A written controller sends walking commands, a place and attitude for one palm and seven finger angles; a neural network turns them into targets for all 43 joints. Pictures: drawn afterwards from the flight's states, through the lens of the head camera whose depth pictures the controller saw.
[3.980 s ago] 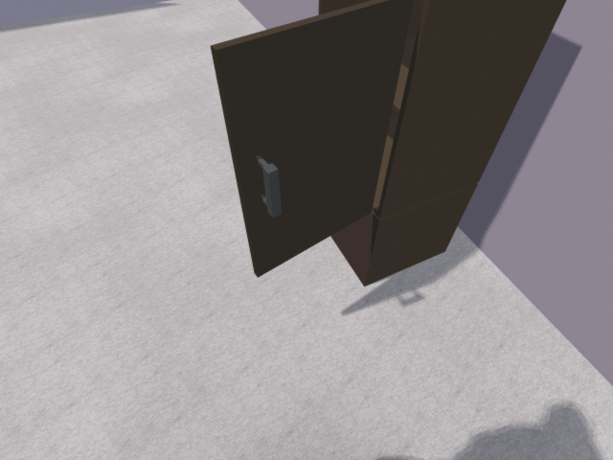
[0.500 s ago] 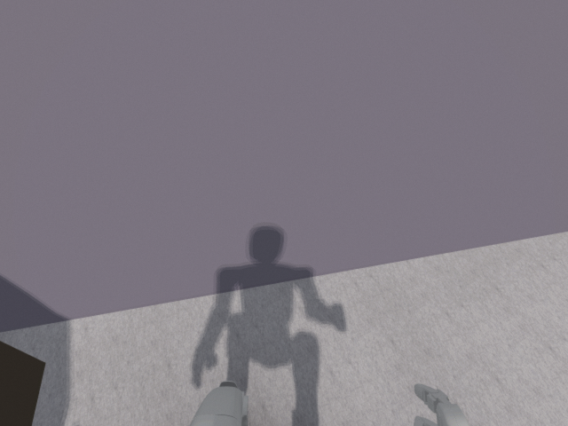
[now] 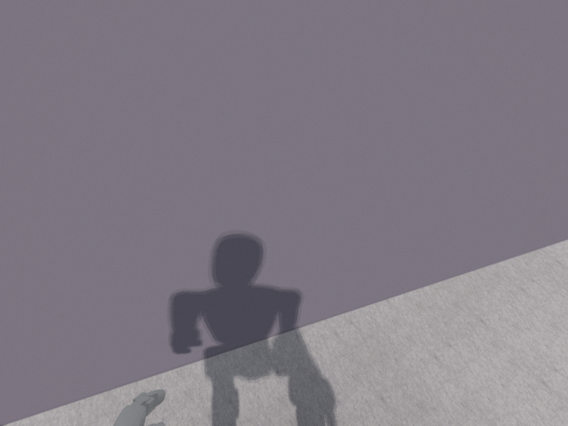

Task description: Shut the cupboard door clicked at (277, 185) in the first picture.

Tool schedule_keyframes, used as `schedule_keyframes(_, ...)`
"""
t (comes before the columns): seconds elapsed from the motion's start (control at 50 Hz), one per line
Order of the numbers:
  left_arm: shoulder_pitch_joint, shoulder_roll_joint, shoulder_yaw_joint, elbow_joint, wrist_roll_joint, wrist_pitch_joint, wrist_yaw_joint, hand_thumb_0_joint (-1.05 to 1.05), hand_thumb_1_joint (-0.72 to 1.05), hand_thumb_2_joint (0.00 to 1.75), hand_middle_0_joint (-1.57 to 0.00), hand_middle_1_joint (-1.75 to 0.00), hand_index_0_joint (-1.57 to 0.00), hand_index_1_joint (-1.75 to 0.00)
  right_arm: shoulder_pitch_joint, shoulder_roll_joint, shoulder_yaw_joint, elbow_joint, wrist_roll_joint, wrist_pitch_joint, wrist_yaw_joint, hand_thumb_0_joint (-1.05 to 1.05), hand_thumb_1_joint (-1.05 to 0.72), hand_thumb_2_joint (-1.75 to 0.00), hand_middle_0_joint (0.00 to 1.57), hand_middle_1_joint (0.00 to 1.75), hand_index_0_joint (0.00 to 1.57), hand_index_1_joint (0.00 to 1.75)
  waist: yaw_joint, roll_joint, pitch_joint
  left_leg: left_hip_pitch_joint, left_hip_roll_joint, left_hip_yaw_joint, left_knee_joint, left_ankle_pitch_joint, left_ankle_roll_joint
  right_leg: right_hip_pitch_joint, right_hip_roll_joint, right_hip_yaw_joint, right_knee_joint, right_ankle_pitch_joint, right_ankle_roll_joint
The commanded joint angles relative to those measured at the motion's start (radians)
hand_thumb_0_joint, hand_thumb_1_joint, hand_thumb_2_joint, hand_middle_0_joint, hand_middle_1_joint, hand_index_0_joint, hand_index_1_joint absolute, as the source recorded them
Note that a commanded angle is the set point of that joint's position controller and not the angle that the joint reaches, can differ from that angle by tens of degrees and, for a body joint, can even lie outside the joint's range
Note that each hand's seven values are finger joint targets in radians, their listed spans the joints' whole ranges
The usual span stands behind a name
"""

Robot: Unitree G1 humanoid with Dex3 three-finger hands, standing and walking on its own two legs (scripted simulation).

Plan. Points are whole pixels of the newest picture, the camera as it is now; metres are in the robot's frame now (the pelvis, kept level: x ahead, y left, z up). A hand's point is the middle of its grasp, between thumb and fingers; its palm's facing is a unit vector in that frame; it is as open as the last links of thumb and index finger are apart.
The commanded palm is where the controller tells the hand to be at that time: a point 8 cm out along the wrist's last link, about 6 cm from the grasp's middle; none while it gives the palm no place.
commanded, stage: turn to face it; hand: left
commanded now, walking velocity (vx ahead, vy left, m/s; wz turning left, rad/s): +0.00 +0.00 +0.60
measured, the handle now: out of the picture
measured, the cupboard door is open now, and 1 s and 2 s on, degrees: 100 100 100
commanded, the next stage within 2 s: none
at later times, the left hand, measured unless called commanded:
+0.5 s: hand out of the picture +0.07 +0.24 -0.16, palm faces +0.33 -0.91 -0.26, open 7.4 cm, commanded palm none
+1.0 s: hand out of the picture -0.01 +0.16 -0.17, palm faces +0.63 -0.75 -0.22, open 7.3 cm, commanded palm none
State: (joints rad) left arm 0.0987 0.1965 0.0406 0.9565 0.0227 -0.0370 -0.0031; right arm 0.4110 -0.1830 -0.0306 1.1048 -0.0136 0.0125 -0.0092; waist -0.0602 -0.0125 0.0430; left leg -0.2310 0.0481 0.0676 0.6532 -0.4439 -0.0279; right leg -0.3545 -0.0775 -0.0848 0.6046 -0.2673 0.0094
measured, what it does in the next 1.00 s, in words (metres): steps on the spot, turning left: left foot, then right foot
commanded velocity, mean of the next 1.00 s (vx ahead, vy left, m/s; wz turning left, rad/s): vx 0.00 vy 0.00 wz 0.60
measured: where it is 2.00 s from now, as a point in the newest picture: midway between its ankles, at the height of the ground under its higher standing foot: outside the picture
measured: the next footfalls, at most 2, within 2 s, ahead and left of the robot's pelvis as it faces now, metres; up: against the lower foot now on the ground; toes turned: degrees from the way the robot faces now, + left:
left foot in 0.26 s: +0.08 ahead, +0.15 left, +0.00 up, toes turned +19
right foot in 0.62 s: +0.15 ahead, -0.11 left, +0.00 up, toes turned +20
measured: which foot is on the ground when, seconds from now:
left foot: up 0.00-0.24, down 0.26-0.62, up 0.64-0.98, down 1.00-1.00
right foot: down 0.00-0.26, up 0.28-0.60, down 0.62-1.00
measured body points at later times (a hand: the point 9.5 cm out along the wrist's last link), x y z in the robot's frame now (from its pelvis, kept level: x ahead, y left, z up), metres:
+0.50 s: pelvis +0.05 +0.01 +0.01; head +0.09 +0.04 +0.46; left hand +0.05 +0.29 -0.14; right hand +0.20 -0.21 -0.13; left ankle +0.04 +0.13 -0.73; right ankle +0.07 -0.13 -0.67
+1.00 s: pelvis +0.07 -0.02 +0.00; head +0.11 +0.02 +0.45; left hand -0.05 +0.20 -0.15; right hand +0.33 -0.15 -0.13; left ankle +0.00 +0.07 -0.73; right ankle +0.11 -0.13 -0.73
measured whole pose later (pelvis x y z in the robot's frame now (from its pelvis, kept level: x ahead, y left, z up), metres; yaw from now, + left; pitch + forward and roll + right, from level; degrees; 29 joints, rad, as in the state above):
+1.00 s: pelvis +0.07 -0.02 +0.00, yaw +39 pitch +1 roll +1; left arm 0.24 0.21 0.05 0.91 0.02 0.01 0.01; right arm 0.08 -0.23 -0.06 0.90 -0.01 0.06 0.04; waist 0.01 -0.05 0.12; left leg -0.29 0.02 0.10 0.58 -0.30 -0.04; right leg -0.24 -0.16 -0.28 0.64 -0.39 0.01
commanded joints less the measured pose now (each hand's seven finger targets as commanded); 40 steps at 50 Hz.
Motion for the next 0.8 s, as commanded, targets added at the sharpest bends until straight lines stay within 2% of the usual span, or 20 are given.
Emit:
schedule_keyframes(0.0, 0.184, 0.194, 0.05, -0.005, 0.0, 0.012, 0.04, 0.0, 0.9, 0.9, -0.2, -0.3, -0.2, -0.3, -0.083, -0.067, -0.035, -0.134, 0.009, 0.002, -0.006, 0.0, -0.9, -0.9, 0.2, 0.3, 0.2, 0.3, 0.117, -0.262, -0.091, -0.344, 0.015, -0.041, 0.496, -0.187, -0.012, 0.313, -0.399, 0.265, -0.271, 0.484, -0.212)
schedule_keyframes(0.08, 0.063, 0.152, 0.041, -0.053, 0.004, 0.02, 0.042, 0.0, 0.9, 0.9, -0.2, -0.3, -0.2, -0.3, -0.063, -0.04, -0.029, -0.127, 0.006, 0.021, 0.012, 0.0, -0.9, -0.9, 0.2, 0.3, 0.2, 0.3, 0.047, -0.194, -0.072, -0.245, 0.047, -0.014, 0.379, -0.079, -0.03, 0.175, -0.307, 0.018, -0.239, 0.438, -0.135)
schedule_keyframes(0.18, 0.061, 0.172, 0.059, -0.058, -0.001, 0.03, 0.031, 0.0, 0.9, 0.9, -0.2, -0.3, -0.2, -0.3, -0.058, -0.039, -0.031, -0.142, -0.002, 0.016, 0.023, 0.0, -0.9, -0.9, 0.2, 0.3, 0.2, 0.3, 0.033, -0.125, -0.044, -0.103, -0.003, 0.094, -0.009, 0.14, -0.031, 0.136, -0.269, -0.087, -0.105, 0.284, -0.069)
schedule_keyframes(0.2, 0.064, 0.159, 0.059, -0.061, -0.006, 0.035, 0.029, 0.0, 0.9, 0.9, -0.2, -0.3, -0.2, -0.3, -0.023, -0.067, -0.041, -0.142, -0.004, 0.011, 0.026, 0.0, -0.9, -0.9, 0.2, 0.3, 0.2, 0.3, 0.014, -0.054, -0.064, -0.004, 0.004, 0.066, -0.132, 0.24, -0.024, 0.087, -0.251, -0.106, -0.012, 0.198, -0.037)
schedule_keyframes(0.22, 0.077, 0.117, 0.054, -0.079, -0.014, 0.045, 0.025, 0.0, 0.9, 0.9, -0.2, -0.3, -0.2, -0.3, 0.025, -0.153, -0.059, -0.142, -0.011, 0.0, 0.024, 0.0, -0.9, -0.9, 0.2, 0.3, 0.2, 0.3, -0.007, 0.194, -0.098, 0.074, 0.124, -0.14, -0.253, 0.42, 0.032, -0.022, -0.159, -0.139, 0.171, -0.021, 0.021)
schedule_keyframes(0.24, 0.044, 0.06, 0.038, -0.122, -0.017, 0.054, 0.024, 0.0, 0.9, 0.9, -0.2, -0.3, -0.2, -0.3, 0.066, -0.258, -0.087, -0.15, -0.017, -0.005, 0.011, 0.0, -0.9, -0.9, 0.2, 0.3, 0.2, 0.3, -0.042, 0.437, -0.103, 0.118, 0.372, -0.497, -0.328, 0.725, 0.18, -0.235, -0.03, -0.095, 0.412, -0.444, 0.087)
schedule_keyframes(0.26, -0.009, 0.09, 0.037, -0.144, -0.007, 0.061, 0.028, 0.0, 0.9, 0.9, -0.2, -0.3, -0.2, -0.3, 0.085, -0.285, -0.091, -0.142, -0.019, 0.001, 0.0, 0.0, -0.9, -0.9, 0.2, 0.3, 0.2, 0.3, -0.058, 0.298, -0.149, 0.122, 0.423, -0.508, -0.318, 0.672, 0.251, -0.239, -0.032, 0.043, 0.549, -0.406, 0.058)
schedule_keyframes(0.28, -0.018, 0.082, 0.041, -0.155, -0.005, 0.058, 0.023, 0.0, 0.9, 0.9, -0.2, -0.3, -0.2, -0.3, 0.023, -0.279, -0.092, -0.169, -0.019, -0.003, -0.003, 0.0, -0.9, -0.9, 0.2, 0.3, 0.2, 0.3, -0.028, 0.201, -0.142, 0.065, 0.375, -0.457, -0.329, 0.495, 0.247, -0.239, -0.038, 0.065, 0.585, -0.33, 0.048)
schedule_keyframes(0.32, -0.016, 0.088, 0.049, -0.118, 0.001, 0.057, 0.018, 0.0, 0.9, 0.9, -0.2, -0.3, -0.2, -0.3, -0.09, -0.23, -0.078, -0.199, -0.018, -0.01, -0.012, 0.0, -0.9, -0.9, 0.2, 0.3, 0.2, 0.3, 0.008, 0.257, -0.088, 0.017, 0.284, -0.38, -0.316, 0.498, 0.192, -0.277, -0.034, 0.088, 0.612, -0.215, 0.06)
schedule_keyframes(0.4, 0.039, 0.086, 0.043, -0.097, -0.009, 0.058, 0.012, 0.0, 0.9, 0.9, -0.2, -0.3, -0.2, -0.3, -0.145, -0.223, -0.072, -0.221, -0.013, -0.012, -0.015, 0.0, -0.9, -0.9, 0.2, 0.3, 0.2, 0.3, 0.036, 0.166, -0.11, 0.082, 0.208, -0.272, -0.28, 0.627, 0.172, -0.205, 0.001, 0.076, 0.45, -0.161, 0.072)
schedule_keyframes(0.48, 0.046, 0.092, 0.037, -0.111, -0.013, 0.059, 0.016, 0.0, 0.9, 0.9, -0.2, -0.3, -0.2, -0.3, -0.178, -0.251, -0.085, -0.235, -0.016, 0.004, -0.005, 0.0, -0.9, -0.9, 0.2, 0.3, 0.2, 0.3, 0.028, 0.171, -0.124, 0.062, 0.192, -0.311, -0.269, 0.56, 0.182, -0.081, 0.043, 0.054, 0.218, -0.18, 0.064)
schedule_keyframes(0.54, 0.134, 0.108, 0.04, -0.097, -0.015, 0.051, 0.019, 0.0, 0.9, 0.9, -0.2, -0.3, -0.2, -0.3, -0.251, -0.257, -0.091, -0.263, -0.011, 0.018, 0.001, 0.0, -0.9, -0.9, 0.2, 0.3, 0.2, 0.3, 0.068, 0.174, -0.111, -0.066, 0.154, -0.333, -0.23, 0.458, 0.156, 0.11, 0.074, 0.032, -0.007, -0.072, 0.051)
schedule_keyframes(0.56, 0.191, 0.138, 0.049, -0.086, -0.012, 0.044, 0.023, 0.0, 0.9, 0.9, -0.2, -0.3, -0.2, -0.3, -0.288, -0.241, -0.089, -0.28, -0.003, 0.022, 0.003, 0.0, -0.9, -0.9, 0.2, 0.3, 0.2, 0.3, 0.103, 0.12, -0.105, -0.17, 0.107, -0.309, -0.165, 0.348, 0.116, 0.237, 0.045, 0.049, -0.161, 0.023, 0.046)
schedule_keyframes(0.58, 0.225, 0.222, 0.066, -0.087, 0.005, 0.032, 0.032, 0.0, 0.9, 0.9, -0.2, -0.3, -0.2, -0.3, -0.284, -0.171, -0.081, -0.301, 0.008, 0.025, 0.01, 0.0, -0.9, -0.9, 0.2, 0.3, 0.2, 0.3, 0.117, -0.147, -0.1, -0.346, -0.023, -0.193, 0.023, 0.086, 0.036, 0.351, -0.171, 0.276, -0.347, -0.029, -0.013)
schedule_keyframes(0.6, 0.215, 0.296, 0.073, -0.104, 0.012, 0.032, 0.036, 0.0, 0.9, 0.9, -0.2, -0.3, -0.2, -0.3, -0.32, -0.147, -0.078, -0.327, 0.006, 0.026, 0.016, 0.0, -0.9, -0.9, 0.2, 0.3, 0.2, 0.3, 0.133, -0.349, -0.071, -0.402, -0.12, -0.076, 0.306, -0.181, -0.018, 0.26, -0.411, 0.511, -0.403, 0.06, -0.127)
schedule_keyframes(0.62, 0.171, 0.27, 0.061, -0.115, 0.004, 0.032, 0.04, 0.0, 0.9, 0.9, -0.2, -0.3, -0.2, -0.3, -0.32, -0.189, -0.084, -0.317, -0.002, 0.032, 0.021, 0.0, -0.9, -0.9, 0.2, 0.3, 0.2, 0.3, 0.106, -0.246, -0.043, -0.38, -0.059, -0.14, 0.487, -0.163, -0.001, 0.159, -0.415, 0.443, -0.371, 0.093, -0.175)
schedule_keyframes(0.64, 0.1, 0.206, 0.05, -0.132, 0.003, 0.027, 0.042, 0.0, 0.9, 0.9, -0.2, -0.3, -0.2, -0.3, -0.3, -0.178, -0.085, -0.294, -0.005, 0.04, 0.026, 0.0, -0.9, -0.9, 0.2, 0.3, 0.2, 0.3, 0.063, -0.201, -0.011, -0.378, -0.035, -0.151, 0.561, -0.071, -0.004, 0.119, -0.337, 0.341, -0.355, 0.11, -0.164)
schedule_keyframes(0.68, 0.057, 0.171, 0.035, -0.143, -0.002, 0.025, 0.037, 0.0, 0.9, 0.9, -0.2, -0.3, -0.2, -0.3, -0.284, -0.16, -0.079, -0.264, -0.005, 0.051, 0.034, 0.0, -0.9, -0.9, 0.2, 0.3, 0.2, 0.3, 0.033, -0.202, -0.016, -0.368, -0.015, -0.102, 0.609, 0.018, -0.032, 0.137, -0.246, 0.173, -0.286, 0.292, -0.127)
schedule_keyframes(0.72, 0.087, 0.161, 0.035, -0.142, 0.0, 0.019, 0.039, 0.0, 0.9, 0.9, -0.2, -0.3, -0.2, -0.3, -0.29, -0.132, -0.068, -0.263, 0.0, 0.05, 0.039, 0.0, -0.9, -0.9, 0.2, 0.3, 0.2, 0.3, 0.042, -0.201, -0.05, -0.347, -0.018, -0.063, 0.507, 0.029, -0.046, 0.222, -0.219, 0.074, -0.248, 0.463, -0.11)
schedule_keyframes(0.78, 0.159, 0.187, 0.044, -0.121, 0.002, 0.018, 0.041, 0.0, 0.9, 0.9, -0.2, -0.3, -0.2, -0.3, -0.35, -0.116, -0.055, -0.274, 0.004, 0.046, 0.041, 0.0, -0.9, -0.9, 0.2, 0.3, 0.2, 0.3, 0.084, -0.166, -0.082, -0.308, -0.02, -0.01, 0.307, 0.007, -0.054, 0.328, -0.246, 0.041, -0.204, 0.581, -0.124)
